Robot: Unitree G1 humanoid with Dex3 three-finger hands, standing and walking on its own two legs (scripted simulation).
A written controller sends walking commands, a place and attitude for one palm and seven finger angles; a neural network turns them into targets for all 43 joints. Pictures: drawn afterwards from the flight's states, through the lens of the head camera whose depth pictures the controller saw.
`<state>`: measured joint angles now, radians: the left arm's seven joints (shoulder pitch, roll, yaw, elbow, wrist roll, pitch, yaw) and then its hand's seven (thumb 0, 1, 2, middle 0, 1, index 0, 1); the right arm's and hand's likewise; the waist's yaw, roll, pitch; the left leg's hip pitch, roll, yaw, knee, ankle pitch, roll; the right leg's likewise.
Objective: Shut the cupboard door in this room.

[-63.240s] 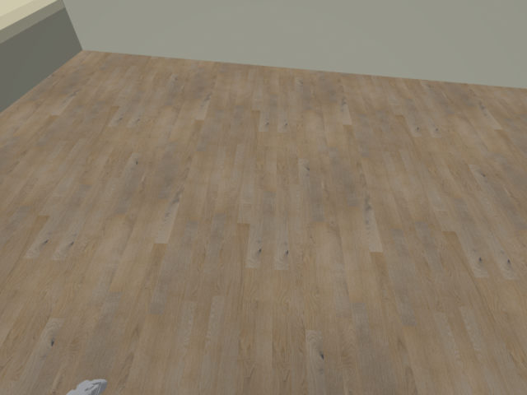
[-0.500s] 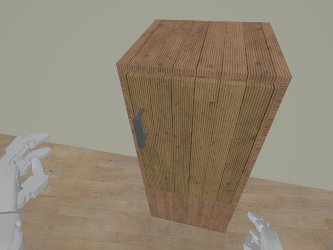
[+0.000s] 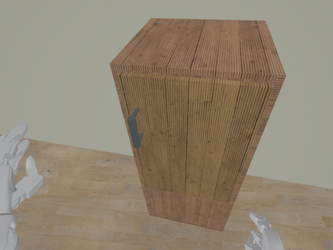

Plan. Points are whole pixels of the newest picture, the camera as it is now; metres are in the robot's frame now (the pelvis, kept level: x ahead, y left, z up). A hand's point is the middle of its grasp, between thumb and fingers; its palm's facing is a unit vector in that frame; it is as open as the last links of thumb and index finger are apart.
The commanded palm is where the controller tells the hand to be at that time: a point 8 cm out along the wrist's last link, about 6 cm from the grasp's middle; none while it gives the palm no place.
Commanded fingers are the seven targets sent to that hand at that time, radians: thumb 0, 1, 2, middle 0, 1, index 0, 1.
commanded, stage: step back with the hand held close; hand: left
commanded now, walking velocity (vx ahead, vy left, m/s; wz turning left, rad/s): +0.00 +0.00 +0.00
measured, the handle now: (136, 128) +0.45 +0.16 +0.04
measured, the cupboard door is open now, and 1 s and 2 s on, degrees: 0 0 0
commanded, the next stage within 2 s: stop stepping back and stand still in 1.52 s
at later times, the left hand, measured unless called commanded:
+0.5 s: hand (24, 187) +0.17 +0.28 +0.16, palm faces +0.38 -0.79 -0.49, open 7.4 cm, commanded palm +0.11 +0.32 +0.17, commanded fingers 0.00 0.90 0.90 -0.20 -0.30 -0.20 -0.30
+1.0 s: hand out of the picture +0.10 +0.29 +0.16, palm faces +0.46 -0.78 -0.42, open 7.4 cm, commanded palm +0.03 +0.33 +0.17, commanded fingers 0.00 0.90 0.90 -0.20 -0.30 -0.20 -0.30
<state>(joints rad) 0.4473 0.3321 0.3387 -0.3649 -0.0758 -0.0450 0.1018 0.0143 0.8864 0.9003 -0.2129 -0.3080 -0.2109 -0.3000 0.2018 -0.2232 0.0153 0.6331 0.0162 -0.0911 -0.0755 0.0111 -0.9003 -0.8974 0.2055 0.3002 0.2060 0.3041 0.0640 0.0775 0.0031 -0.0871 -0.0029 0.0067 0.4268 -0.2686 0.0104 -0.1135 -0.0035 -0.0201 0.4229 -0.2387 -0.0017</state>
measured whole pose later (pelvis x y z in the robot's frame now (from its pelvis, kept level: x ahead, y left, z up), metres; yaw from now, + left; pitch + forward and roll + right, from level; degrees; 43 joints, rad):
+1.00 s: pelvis -0.11 +0.03 -0.02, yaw +0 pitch +0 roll -1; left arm 0.50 0.40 0.43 -0.50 -0.02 -0.23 0.18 0.01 0.88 0.90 -0.21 -0.31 -0.21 -0.30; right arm 0.24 -0.22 -0.01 0.60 0.00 -0.04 -0.07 0.01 -0.90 -0.90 0.21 0.30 0.21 0.30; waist -0.02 -0.01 -0.01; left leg -0.47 -0.01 0.03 0.67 -0.27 0.05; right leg -0.45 -0.02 -0.01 0.57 -0.15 0.02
